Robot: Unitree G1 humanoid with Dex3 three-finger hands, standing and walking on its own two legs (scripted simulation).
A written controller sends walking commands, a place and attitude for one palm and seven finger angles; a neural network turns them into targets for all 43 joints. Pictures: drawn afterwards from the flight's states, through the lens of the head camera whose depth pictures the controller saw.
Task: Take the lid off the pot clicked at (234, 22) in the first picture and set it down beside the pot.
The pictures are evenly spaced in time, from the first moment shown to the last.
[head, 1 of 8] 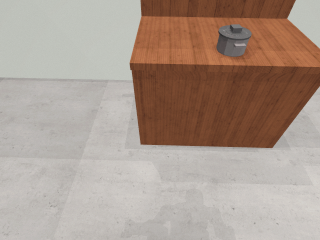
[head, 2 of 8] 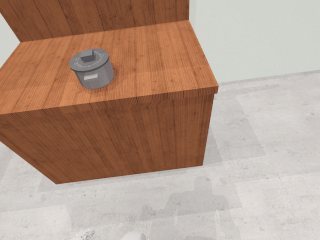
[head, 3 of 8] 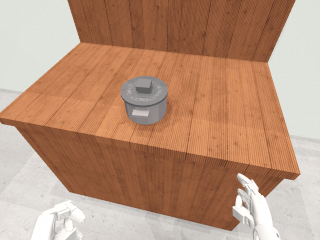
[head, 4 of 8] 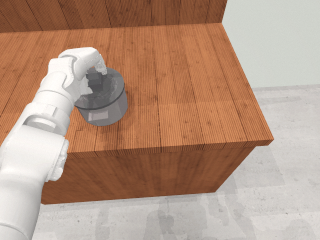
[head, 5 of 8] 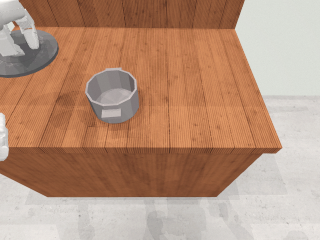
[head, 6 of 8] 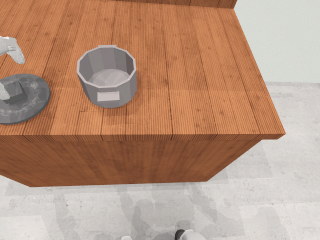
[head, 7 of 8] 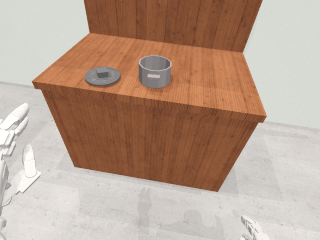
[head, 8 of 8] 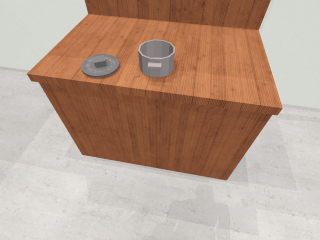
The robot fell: no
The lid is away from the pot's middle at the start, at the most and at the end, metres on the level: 0.00 0.25 0.25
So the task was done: yes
